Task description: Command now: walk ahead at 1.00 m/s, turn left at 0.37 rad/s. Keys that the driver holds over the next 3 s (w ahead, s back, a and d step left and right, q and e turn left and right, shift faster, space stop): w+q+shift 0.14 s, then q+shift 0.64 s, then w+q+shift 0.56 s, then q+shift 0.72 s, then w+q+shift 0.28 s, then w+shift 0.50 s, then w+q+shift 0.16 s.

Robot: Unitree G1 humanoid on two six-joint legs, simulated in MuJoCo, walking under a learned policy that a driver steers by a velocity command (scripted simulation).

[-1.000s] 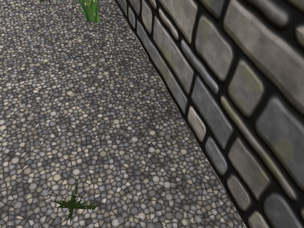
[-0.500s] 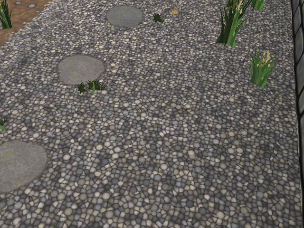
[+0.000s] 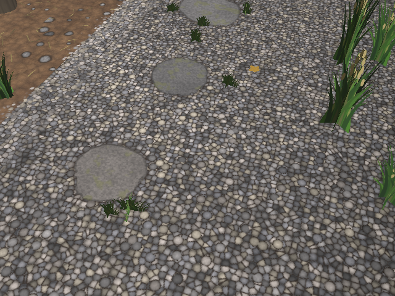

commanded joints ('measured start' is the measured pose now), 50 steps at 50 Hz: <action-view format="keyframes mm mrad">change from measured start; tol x64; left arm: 1 -118 3 -19 -101 32 -29 -18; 50 -110 104 98 -24 -22 27 6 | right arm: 1 -85 -93 -16 -74 7 -23 -30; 50 -314 -207 -51 -328 19 102 -56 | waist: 1 33 36 212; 13 167 -292 -734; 50 50 191 -34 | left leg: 1 -317 202 -200 -249 208 160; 10 -54 230 -237 408 897 -47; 13 -552 84 -258 1276 -281 -146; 30 -6 269 -380 156 676 162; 50 -376 184 -634 28 -335 78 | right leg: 1 2 14 -59 -279 242 64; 12 1375 -400 707 -592 618 -267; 25 444 -152 -248 -816 511 -98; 32 -22 197 42 213 -388 41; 50 456 197 56 -621 17 87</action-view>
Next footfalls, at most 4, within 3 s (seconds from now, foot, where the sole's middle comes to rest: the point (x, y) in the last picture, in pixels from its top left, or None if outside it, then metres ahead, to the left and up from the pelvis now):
0.20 right None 0.51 -0.15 -0.77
0.58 left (152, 282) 0.58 0.15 -0.77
1.06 right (186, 233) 0.76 0.03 -0.77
1.50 left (51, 264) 0.66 0.51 -0.77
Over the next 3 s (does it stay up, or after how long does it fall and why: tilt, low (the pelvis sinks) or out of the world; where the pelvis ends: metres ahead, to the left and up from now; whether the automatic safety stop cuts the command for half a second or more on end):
stays up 0.31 0.83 -0.03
